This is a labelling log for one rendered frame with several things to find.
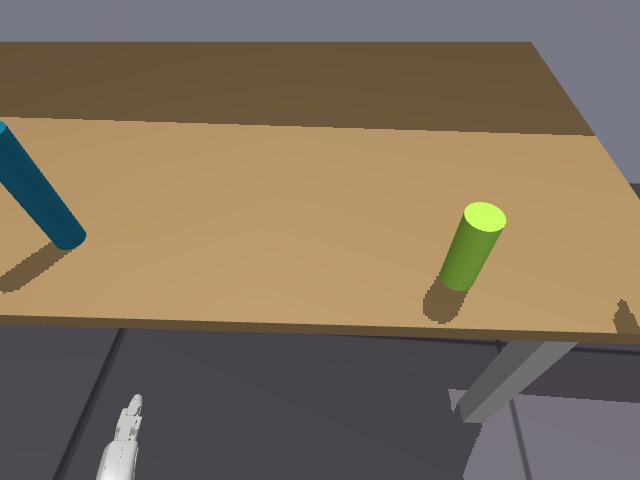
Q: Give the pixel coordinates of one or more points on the table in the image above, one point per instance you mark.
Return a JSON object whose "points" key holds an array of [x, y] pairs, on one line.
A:
{"points": [[316, 188]]}

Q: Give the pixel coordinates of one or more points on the left robot hand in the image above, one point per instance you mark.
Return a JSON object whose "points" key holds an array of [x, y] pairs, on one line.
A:
{"points": [[119, 457]]}

